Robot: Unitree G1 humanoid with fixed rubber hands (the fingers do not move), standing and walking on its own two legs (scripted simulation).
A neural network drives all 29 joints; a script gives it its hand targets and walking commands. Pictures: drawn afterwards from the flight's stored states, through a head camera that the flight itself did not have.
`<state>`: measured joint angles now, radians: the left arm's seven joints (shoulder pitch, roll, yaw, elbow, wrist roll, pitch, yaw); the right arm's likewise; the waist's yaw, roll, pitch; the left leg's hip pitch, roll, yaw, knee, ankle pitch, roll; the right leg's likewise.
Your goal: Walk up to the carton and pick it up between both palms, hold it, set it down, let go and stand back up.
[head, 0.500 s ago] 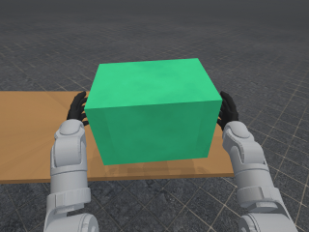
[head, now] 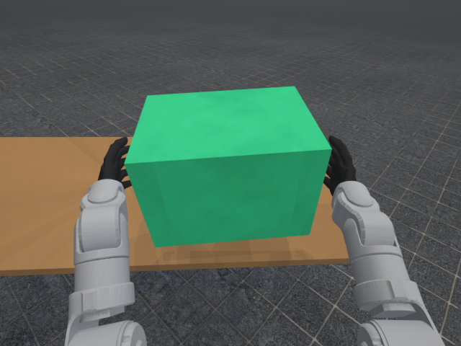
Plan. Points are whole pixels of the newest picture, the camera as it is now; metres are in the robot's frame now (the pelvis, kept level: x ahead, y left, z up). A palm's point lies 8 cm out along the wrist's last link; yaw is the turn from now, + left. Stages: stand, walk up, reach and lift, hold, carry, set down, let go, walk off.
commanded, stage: hold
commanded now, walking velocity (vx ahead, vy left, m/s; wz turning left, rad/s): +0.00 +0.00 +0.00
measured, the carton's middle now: (227, 164) +0.43 +0.00 +0.16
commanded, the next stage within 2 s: none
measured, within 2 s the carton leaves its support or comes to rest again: neither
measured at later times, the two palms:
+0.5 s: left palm (112, 182) +0.35 +0.19 +0.19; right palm (340, 180) +0.35 -0.19 +0.19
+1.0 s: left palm (113, 184) +0.35 +0.19 +0.19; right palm (340, 181) +0.35 -0.19 +0.19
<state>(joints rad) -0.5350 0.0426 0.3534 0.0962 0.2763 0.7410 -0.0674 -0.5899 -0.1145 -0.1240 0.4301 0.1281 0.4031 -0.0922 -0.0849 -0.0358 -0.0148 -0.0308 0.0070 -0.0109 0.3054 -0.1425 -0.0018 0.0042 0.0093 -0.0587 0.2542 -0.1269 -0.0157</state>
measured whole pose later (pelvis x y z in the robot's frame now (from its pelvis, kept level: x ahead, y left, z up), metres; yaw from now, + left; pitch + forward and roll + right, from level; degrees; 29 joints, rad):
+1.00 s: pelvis +0.00 +0.00 +0.00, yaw +0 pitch -7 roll +0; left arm -0.55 0.04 0.36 0.12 0.27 0.73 -0.06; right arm -0.60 -0.11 -0.14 0.45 0.11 0.39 -0.09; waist -0.08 -0.04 -0.02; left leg -0.04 0.01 -0.01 0.30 -0.14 0.00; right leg -0.01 0.01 -0.06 0.26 -0.13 -0.02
